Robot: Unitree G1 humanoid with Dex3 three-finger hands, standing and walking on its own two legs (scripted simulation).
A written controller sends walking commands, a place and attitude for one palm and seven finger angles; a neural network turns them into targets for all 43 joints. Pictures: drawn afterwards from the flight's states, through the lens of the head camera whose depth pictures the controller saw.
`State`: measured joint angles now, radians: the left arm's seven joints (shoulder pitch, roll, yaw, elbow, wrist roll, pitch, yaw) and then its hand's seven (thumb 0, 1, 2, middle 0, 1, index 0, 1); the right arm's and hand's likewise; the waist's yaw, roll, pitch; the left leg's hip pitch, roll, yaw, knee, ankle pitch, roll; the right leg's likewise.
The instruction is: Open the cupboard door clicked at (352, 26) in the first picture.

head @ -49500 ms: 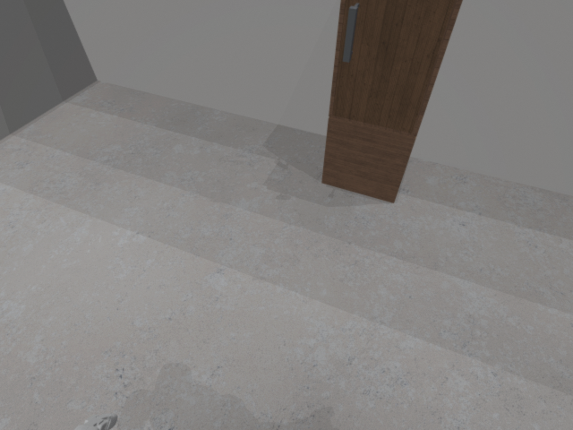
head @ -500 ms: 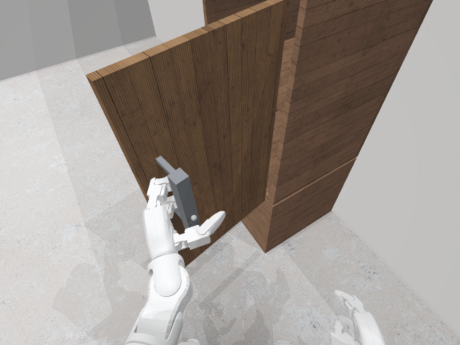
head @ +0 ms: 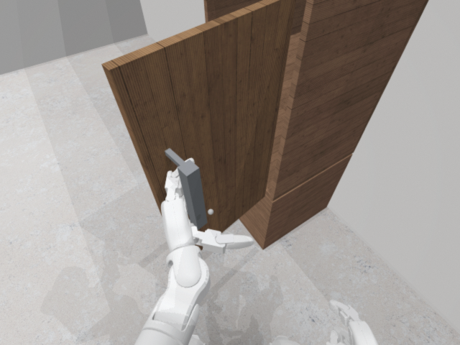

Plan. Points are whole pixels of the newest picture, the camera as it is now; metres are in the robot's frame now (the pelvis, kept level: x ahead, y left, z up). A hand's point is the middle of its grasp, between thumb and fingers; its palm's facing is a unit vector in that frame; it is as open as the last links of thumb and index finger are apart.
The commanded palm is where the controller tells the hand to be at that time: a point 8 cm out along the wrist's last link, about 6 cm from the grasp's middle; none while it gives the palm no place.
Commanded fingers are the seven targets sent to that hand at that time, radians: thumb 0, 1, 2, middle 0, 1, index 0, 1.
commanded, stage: slide the hand sideways off the handle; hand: left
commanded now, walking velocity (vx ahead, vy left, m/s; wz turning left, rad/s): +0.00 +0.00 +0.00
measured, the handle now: (186, 191) +0.37 +0.10 +0.06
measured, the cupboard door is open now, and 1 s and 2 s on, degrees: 100 100 100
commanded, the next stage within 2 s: draw the hand back to the body in 1.22 s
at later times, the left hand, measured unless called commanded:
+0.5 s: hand (197, 240) +0.28 +0.07 +0.06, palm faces -0.11 -0.99 +0.00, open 16.5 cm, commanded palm +0.25 +0.13 +0.06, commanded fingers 0.00 -0.50 0.30 -0.15 -0.30 -0.15 -0.30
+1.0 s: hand (162, 264) +0.24 +0.12 +0.06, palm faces -0.07 -1.00 -0.02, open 16.4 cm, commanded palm +0.21 +0.18 +0.06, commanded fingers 0.00 -0.50 0.30 -0.15 -0.30 -0.15 -0.30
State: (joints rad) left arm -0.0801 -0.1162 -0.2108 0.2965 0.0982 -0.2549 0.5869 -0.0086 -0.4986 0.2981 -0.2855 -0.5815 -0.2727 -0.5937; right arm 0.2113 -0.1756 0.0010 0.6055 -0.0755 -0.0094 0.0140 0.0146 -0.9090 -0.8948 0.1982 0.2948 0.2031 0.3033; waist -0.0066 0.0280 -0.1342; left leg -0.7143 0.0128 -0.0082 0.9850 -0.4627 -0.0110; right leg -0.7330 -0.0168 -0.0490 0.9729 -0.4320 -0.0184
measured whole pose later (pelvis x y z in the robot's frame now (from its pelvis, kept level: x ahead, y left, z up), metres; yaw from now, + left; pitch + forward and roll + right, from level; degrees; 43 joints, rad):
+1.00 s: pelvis +0.02 +0.00 -0.01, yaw +0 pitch +13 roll -1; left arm 0.45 0.15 -0.05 -0.20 -0.15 -0.28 -0.12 -0.01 -0.50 0.30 -0.15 -0.30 -0.15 -0.29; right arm 0.27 -0.23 0.02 0.42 0.01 -0.08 -0.03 0.02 -0.91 -0.89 0.20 0.29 0.20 0.30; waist 0.00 0.04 -0.14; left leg -0.76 0.02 -0.03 1.08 -0.54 -0.01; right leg -0.77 -0.01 -0.07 1.06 -0.51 -0.02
